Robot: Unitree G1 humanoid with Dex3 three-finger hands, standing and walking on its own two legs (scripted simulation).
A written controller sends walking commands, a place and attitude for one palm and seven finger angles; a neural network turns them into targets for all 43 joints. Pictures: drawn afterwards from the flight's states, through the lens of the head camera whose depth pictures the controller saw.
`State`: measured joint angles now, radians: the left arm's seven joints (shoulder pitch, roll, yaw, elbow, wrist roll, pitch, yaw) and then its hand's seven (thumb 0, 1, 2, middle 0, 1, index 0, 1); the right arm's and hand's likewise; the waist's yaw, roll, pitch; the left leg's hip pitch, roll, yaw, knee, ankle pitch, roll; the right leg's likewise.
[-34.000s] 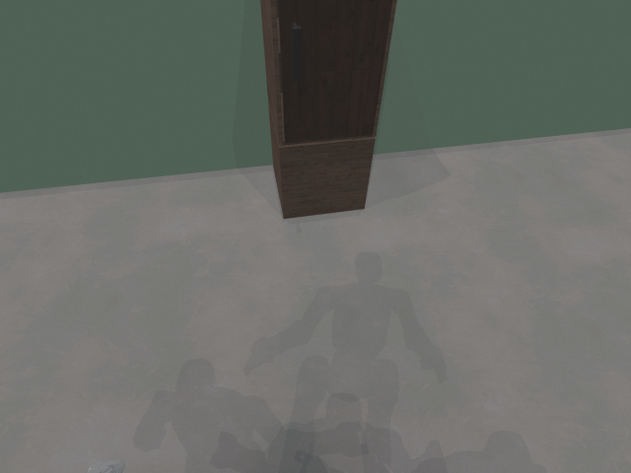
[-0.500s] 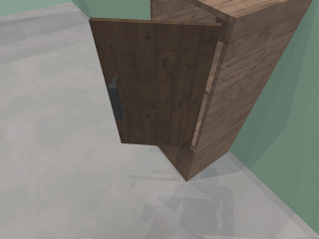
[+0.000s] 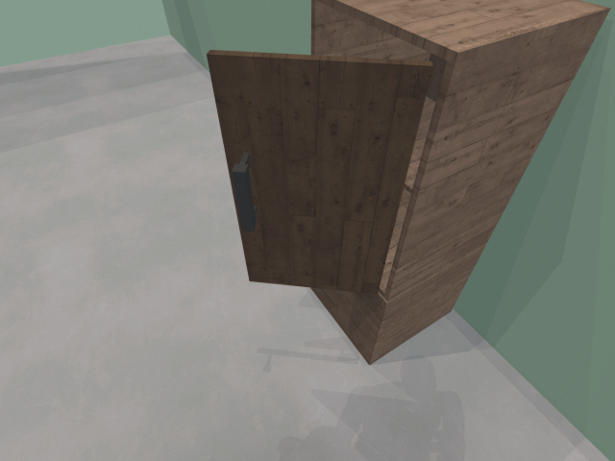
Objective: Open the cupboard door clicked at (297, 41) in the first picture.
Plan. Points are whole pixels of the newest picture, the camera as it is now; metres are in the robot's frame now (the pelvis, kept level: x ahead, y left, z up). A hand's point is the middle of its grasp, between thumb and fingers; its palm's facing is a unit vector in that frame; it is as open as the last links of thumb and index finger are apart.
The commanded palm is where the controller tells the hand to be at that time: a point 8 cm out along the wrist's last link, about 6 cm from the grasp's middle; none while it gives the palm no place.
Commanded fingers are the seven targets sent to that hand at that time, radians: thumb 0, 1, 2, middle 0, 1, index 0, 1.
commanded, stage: come to a stop and stand still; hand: left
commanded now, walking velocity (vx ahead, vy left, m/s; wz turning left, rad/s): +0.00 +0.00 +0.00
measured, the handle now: (247, 192) +0.59 +0.16 +0.00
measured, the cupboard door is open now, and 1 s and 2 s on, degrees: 51 51 51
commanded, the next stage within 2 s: look again from close up in 0.12 s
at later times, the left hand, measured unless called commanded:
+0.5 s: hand out of the picture +0.01 +0.17 -0.17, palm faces +0.02 -0.98 -0.18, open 7.4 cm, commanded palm none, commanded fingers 0.00 0.90 0.90 -0.20 -0.30 -0.20 -0.30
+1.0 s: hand out of the picture +0.00 +0.17 -0.17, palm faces +0.00 -0.99 -0.17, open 7.4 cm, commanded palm none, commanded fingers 0.00 0.90 0.90 -0.20 -0.30 -0.20 -0.30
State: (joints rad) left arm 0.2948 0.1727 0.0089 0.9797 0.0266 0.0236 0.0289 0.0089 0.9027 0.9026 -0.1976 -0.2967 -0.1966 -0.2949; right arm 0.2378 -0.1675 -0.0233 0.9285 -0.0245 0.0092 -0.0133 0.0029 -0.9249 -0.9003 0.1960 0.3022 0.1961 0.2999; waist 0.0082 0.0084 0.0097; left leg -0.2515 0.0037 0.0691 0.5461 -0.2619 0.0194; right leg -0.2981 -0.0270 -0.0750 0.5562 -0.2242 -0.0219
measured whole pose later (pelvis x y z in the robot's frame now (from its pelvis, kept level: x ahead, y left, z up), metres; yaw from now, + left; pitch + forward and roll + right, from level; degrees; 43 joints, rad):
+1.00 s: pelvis +0.01 +0.01 +0.00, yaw +0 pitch -2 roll +0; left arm 0.33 0.12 -0.03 1.11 0.02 -0.03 0.04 0.01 0.91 0.90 -0.20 -0.30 -0.20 -0.29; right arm 0.30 -0.15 0.00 1.07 -0.02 -0.02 -0.02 0.01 -0.92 -0.90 0.20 0.30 0.20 0.30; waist -0.01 0.01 0.02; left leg -0.23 0.00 0.08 0.51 -0.26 0.03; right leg -0.26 -0.02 -0.07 0.49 -0.20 -0.01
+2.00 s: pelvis +0.01 +0.02 +0.01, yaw +0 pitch -2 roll +0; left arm 0.34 0.13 -0.02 1.11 0.02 -0.02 0.04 0.01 0.90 0.90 -0.20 -0.30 -0.19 -0.29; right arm 0.30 -0.12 0.01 1.14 -0.01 -0.02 -0.02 0.01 -0.91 -0.90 0.20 0.30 0.20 0.30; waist 0.01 -0.02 0.01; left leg -0.17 -0.02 0.08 0.41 -0.21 0.04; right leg -0.21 -0.04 -0.07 0.42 -0.17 0.01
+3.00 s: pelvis +0.00 +0.01 +0.01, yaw +0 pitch -2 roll +0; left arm 0.34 0.15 -0.01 1.05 0.02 -0.01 0.03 0.01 0.90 0.90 -0.20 -0.30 -0.19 -0.29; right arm 0.32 -0.16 0.01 1.05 -0.02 -0.02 -0.02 0.01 -0.91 -0.90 0.20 0.30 0.20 0.30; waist 0.00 0.00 -0.02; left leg -0.22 -0.02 0.07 0.46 -0.21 0.03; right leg -0.26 -0.04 -0.07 0.47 -0.18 0.00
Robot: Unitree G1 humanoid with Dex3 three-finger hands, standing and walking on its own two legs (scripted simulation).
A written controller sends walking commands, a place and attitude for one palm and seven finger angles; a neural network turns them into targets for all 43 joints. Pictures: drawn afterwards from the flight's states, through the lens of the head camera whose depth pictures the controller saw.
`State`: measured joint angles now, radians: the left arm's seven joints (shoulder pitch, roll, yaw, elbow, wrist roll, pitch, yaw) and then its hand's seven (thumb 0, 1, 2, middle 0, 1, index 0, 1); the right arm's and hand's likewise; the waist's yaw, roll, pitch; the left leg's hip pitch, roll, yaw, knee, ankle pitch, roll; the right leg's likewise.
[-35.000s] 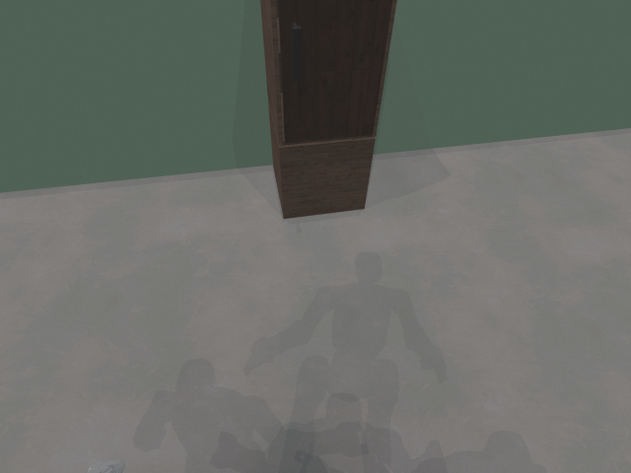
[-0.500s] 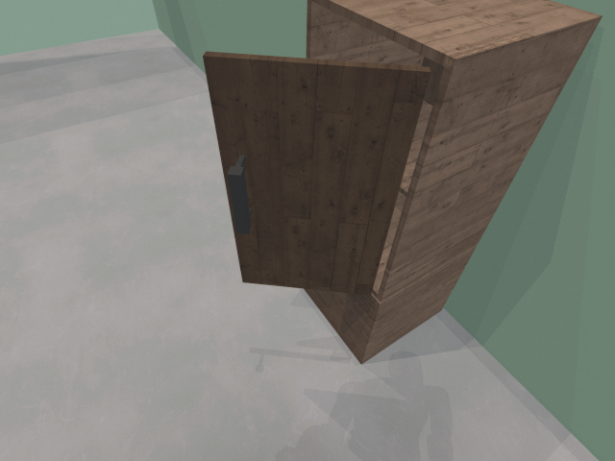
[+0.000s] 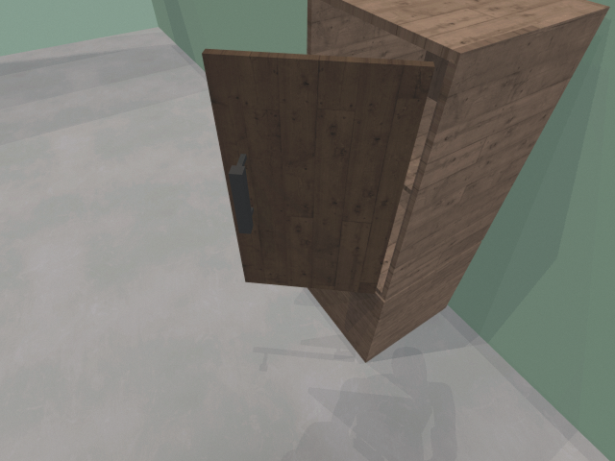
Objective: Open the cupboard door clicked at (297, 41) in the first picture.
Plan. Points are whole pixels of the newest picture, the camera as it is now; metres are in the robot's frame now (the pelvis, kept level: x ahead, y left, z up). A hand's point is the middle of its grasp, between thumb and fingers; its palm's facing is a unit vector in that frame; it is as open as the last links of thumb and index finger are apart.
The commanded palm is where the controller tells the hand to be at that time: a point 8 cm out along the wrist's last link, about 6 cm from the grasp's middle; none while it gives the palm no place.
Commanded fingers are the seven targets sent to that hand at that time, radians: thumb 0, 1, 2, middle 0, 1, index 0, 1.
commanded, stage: come to a stop and stand still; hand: left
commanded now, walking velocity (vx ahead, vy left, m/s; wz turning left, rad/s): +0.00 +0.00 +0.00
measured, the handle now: (244, 194) +0.58 +0.15 +0.00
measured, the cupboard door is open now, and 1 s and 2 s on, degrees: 51 51 51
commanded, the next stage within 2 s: look again from close up in 0.76 s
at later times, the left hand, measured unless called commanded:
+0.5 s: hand out of the picture +0.01 +0.18 -0.17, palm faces +0.02 -0.98 -0.19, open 7.4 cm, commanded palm none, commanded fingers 0.00 0.90 0.90 -0.20 -0.30 -0.20 -0.30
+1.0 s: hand out of the picture -0.02 +0.16 -0.17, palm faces +0.03 -0.99 -0.15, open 7.4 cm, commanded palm none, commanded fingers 0.00 0.90 0.90 -0.20 -0.30 -0.20 -0.30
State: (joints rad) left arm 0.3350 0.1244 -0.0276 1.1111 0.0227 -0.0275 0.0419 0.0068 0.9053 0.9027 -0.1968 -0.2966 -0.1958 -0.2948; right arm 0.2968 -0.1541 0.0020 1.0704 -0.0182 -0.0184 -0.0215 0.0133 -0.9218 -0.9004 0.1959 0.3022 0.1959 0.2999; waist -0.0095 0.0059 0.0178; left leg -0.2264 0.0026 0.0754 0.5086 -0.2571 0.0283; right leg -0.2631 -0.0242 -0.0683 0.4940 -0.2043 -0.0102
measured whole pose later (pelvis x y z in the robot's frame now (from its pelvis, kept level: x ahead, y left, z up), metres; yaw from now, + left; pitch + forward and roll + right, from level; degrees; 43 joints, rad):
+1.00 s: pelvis +0.00 +0.01 +0.01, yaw +0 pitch -2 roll +0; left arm 0.34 0.13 -0.02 1.11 0.02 -0.02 0.04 0.01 0.90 0.90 -0.20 -0.30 -0.19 -0.29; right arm 0.30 -0.12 0.01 1.14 -0.01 -0.02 -0.02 0.01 -0.91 -0.90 0.20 0.30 0.20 0.30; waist 0.01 -0.02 0.01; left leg -0.17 -0.02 0.08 0.41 -0.21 0.04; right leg -0.21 -0.04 -0.07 0.42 -0.17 0.01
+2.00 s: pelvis -0.01 +0.00 +0.00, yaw +1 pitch -2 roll +0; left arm 0.34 0.15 -0.01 1.05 0.02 -0.01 0.03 0.01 0.90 0.90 -0.20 -0.30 -0.19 -0.29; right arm 0.32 -0.16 0.01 1.05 -0.02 -0.02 -0.02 0.01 -0.91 -0.90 0.20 0.30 0.20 0.30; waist 0.00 0.00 -0.02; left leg -0.22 -0.02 0.07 0.46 -0.21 0.03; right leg -0.26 -0.04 -0.07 0.47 -0.18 0.00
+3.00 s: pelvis -0.01 +0.01 +0.01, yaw +1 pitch -2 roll +0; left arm 0.38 0.11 0.00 1.09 0.03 -0.01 0.04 0.01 0.91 0.90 -0.19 -0.30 -0.19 -0.29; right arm 0.33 -0.10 0.00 1.12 -0.01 -0.02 -0.03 0.01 -0.91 -0.90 0.20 0.30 0.20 0.30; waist 0.01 -0.03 0.00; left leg -0.20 -0.02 0.07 0.43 -0.19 0.04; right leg -0.24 -0.04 -0.08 0.42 -0.15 0.00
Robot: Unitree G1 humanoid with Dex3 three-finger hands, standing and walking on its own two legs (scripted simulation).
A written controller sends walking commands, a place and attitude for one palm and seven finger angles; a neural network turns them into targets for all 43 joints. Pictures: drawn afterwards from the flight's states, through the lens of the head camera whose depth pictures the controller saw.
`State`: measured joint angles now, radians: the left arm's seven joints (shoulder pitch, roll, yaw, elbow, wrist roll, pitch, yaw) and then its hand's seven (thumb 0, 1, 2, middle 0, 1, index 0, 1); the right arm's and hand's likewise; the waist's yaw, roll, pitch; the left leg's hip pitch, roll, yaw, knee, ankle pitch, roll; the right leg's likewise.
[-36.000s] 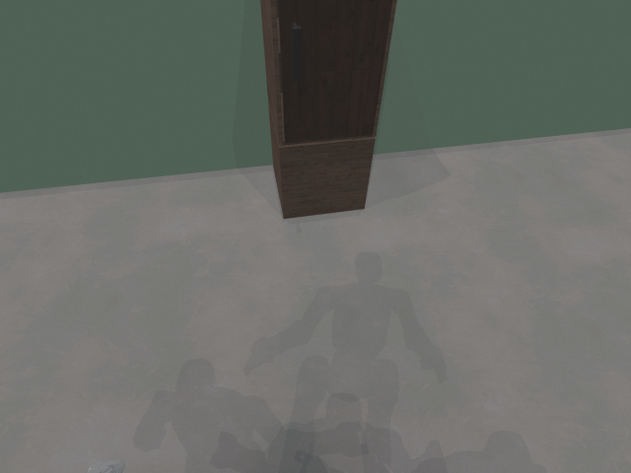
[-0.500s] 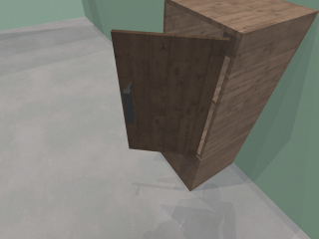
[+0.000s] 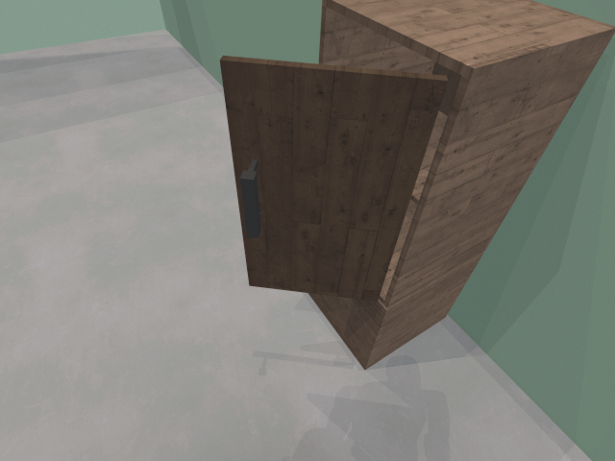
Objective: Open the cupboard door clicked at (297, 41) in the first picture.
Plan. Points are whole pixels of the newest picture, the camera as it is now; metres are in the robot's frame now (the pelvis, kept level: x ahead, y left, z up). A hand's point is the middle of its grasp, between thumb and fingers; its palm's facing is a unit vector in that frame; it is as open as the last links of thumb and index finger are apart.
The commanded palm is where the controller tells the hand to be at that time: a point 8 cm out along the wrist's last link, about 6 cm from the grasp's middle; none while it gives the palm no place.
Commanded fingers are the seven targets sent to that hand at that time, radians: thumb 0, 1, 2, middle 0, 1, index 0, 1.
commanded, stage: look again from close up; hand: left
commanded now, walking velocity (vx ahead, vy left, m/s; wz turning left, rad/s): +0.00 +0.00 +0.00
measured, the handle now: (254, 199) +0.58 +0.14 -0.01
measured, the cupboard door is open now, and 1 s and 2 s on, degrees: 51 51 51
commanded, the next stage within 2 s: come to a stop and stand still in 0.34 s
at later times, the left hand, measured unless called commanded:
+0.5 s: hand out of the picture -0.02 +0.15 -0.18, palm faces +0.03 -0.99 -0.15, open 7.4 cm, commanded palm none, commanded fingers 0.00 0.90 0.90 -0.20 -0.30 -0.20 -0.30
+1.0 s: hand out of the picture -0.01 +0.16 -0.18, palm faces +0.03 -0.98 -0.19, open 7.4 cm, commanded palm none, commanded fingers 0.00 0.90 0.90 -0.20 -0.30 -0.20 -0.30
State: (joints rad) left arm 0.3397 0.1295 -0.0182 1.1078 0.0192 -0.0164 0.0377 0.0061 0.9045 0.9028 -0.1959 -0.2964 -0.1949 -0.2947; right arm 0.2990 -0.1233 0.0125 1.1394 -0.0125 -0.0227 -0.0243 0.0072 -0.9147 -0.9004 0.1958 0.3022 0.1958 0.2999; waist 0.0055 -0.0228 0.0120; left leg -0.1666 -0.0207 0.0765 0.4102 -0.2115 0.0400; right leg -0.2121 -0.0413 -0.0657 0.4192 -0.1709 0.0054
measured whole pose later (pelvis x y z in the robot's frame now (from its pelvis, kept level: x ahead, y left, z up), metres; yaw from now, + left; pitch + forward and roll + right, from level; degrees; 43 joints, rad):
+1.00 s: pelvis -0.01 -0.01 +0.00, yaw +0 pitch -2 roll +0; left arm 0.34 0.15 -0.01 1.05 0.02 -0.01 0.03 0.01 0.90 0.90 -0.20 -0.30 -0.19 -0.29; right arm 0.32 -0.16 0.01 1.05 -0.02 -0.02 -0.02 0.01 -0.91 -0.90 0.20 0.30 0.20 0.30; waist 0.00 0.00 -0.02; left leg -0.22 -0.02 0.07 0.46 -0.21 0.03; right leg -0.26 -0.04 -0.07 0.47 -0.18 0.00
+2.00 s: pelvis -0.02 +0.00 +0.00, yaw +1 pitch -2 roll +0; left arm 0.38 0.11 0.00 1.09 0.03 -0.01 0.04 0.01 0.91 0.90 -0.19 -0.30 -0.19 -0.29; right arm 0.33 -0.10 0.00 1.12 -0.01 -0.02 -0.03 0.01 -0.91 -0.90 0.20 0.30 0.20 0.30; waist 0.01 -0.03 0.00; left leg -0.20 -0.02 0.07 0.43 -0.19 0.04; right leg -0.24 -0.04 -0.08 0.42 -0.15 0.00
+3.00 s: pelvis +0.01 +0.00 -0.01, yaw -1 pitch -1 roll +0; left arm 0.32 0.14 -0.02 1.10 0.02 -0.02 0.03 0.01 0.90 0.90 -0.20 -0.30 -0.20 -0.29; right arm 0.34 -0.15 0.01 1.06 -0.02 -0.02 -0.02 0.01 -0.92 -0.90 0.19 0.30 0.19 0.30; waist -0.01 0.03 0.00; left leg -0.20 -0.01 0.09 0.50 -0.28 0.04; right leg -0.25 -0.03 -0.05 0.51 -0.24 0.00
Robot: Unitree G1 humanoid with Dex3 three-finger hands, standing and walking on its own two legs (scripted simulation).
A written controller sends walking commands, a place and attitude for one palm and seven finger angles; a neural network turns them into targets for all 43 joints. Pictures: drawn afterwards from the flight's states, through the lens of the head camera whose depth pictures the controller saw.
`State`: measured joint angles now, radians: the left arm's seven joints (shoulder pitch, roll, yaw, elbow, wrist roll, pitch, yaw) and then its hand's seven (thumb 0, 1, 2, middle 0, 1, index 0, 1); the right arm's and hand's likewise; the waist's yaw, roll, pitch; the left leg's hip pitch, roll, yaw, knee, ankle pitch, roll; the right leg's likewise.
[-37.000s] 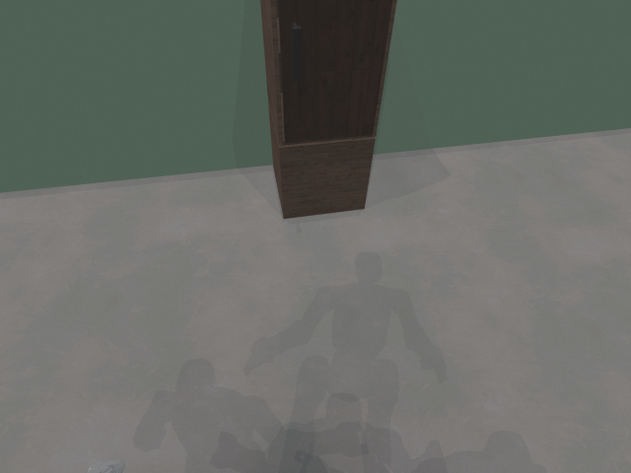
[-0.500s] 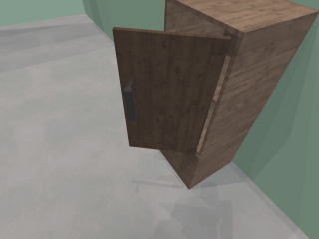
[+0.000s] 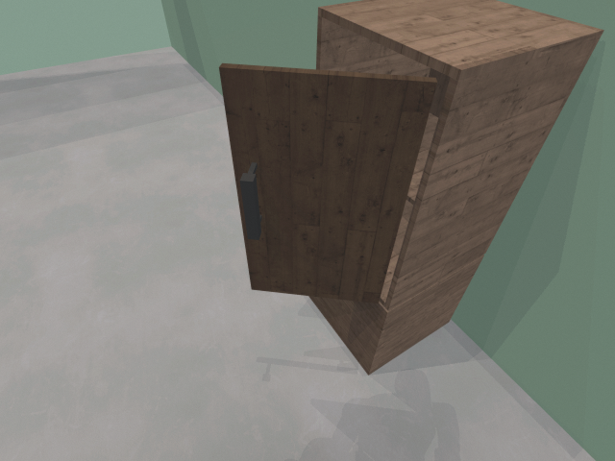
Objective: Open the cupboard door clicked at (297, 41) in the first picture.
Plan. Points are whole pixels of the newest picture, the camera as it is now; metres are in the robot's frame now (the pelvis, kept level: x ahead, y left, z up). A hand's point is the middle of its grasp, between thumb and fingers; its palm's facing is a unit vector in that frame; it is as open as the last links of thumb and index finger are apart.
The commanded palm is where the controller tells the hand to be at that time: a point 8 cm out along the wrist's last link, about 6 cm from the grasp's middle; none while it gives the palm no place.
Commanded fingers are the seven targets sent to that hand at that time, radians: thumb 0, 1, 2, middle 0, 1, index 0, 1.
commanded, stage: come to a stop and stand still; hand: left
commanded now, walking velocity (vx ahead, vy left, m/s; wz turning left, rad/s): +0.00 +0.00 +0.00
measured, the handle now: (253, 201) +0.59 +0.14 -0.01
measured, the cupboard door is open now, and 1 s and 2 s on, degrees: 51 51 51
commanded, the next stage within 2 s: look again from close up in 0.36 s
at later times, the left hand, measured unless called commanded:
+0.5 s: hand out of the picture -0.02 +0.15 -0.18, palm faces +0.04 -0.99 -0.14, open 7.4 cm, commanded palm none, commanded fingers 0.00 0.90 0.90 -0.20 -0.30 -0.20 -0.30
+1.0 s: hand out of the picture -0.03 +0.15 -0.18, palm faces +0.05 -0.99 -0.14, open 7.4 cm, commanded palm none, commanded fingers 0.00 0.90 0.90 -0.20 -0.30 -0.20 -0.30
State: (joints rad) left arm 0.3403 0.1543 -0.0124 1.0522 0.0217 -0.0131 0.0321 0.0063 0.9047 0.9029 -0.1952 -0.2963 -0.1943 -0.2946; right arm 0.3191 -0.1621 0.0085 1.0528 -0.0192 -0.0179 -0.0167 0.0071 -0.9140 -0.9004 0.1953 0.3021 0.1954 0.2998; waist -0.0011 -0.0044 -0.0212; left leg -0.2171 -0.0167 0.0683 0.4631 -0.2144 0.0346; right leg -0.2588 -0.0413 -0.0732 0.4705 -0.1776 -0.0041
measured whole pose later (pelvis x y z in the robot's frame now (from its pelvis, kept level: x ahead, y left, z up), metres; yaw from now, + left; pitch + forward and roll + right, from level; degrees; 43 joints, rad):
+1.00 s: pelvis +0.00 +0.00 +0.00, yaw +0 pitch -2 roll +0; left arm 0.38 0.11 0.00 1.09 0.03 -0.01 0.04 0.01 0.91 0.90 -0.19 -0.30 -0.19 -0.29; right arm 0.33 -0.10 0.00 1.12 -0.01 -0.02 -0.03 0.01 -0.91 -0.90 0.20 0.30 0.20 0.30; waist 0.01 -0.03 0.00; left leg -0.20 -0.02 0.07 0.43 -0.19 0.04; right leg -0.24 -0.04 -0.08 0.42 -0.15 0.00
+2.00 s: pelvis +0.03 +0.00 +0.00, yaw -1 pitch -1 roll +0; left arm 0.32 0.14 -0.02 1.10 0.02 -0.02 0.03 0.01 0.90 0.90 -0.20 -0.30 -0.20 -0.29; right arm 0.34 -0.15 0.01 1.06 -0.02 -0.02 -0.02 0.01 -0.92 -0.90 0.19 0.30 0.19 0.30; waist -0.01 0.03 0.00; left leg -0.20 -0.01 0.09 0.50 -0.28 0.04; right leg -0.25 -0.03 -0.05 0.51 -0.24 0.00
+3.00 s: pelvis +0.04 -0.01 -0.01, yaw +1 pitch +1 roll +1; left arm 0.38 0.17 0.07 0.29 -0.15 -0.11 0.04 0.02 0.88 0.88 -0.20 -0.32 -0.20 -0.32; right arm 0.31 -0.22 -0.01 0.85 0.02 -0.23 -0.06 0.01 -0.92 -0.90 0.20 0.30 0.20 0.30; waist -0.02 0.02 -0.02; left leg -0.25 -0.02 0.05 0.54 -0.31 0.02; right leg -0.30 -0.05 -0.09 0.58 -0.30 -0.01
